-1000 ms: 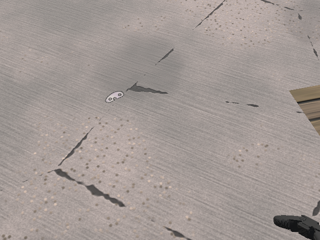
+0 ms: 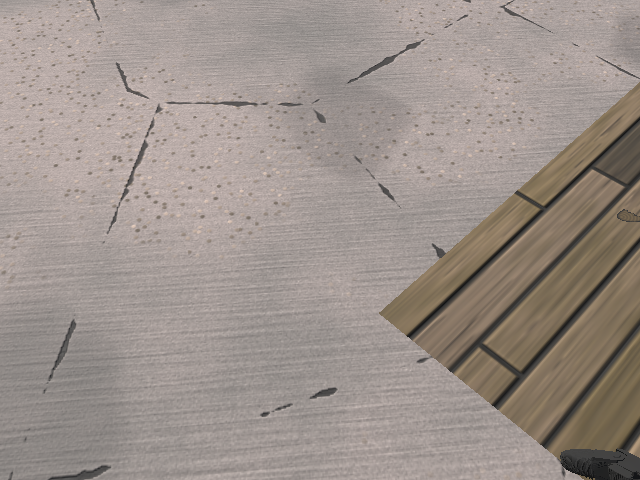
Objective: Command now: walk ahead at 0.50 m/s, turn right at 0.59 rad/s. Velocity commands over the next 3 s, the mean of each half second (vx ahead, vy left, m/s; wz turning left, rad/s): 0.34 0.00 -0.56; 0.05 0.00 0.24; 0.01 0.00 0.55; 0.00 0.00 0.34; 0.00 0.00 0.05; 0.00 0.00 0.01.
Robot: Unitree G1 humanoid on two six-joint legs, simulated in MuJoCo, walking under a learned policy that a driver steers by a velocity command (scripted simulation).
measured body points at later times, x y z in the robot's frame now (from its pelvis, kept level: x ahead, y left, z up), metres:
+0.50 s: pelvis +0.22 -0.04 -0.01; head +0.28 -0.07 +0.44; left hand +0.50 +0.15 -0.08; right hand +0.23 -0.35 -0.13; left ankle +0.12 +0.12 -0.64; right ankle +0.31 -0.14 -0.72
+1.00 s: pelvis +0.29 -0.01 +0.01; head +0.33 +0.01 +0.46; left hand +0.49 +0.25 -0.10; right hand +0.35 -0.31 -0.09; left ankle +0.29 +0.08 -0.72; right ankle +0.27 -0.14 -0.66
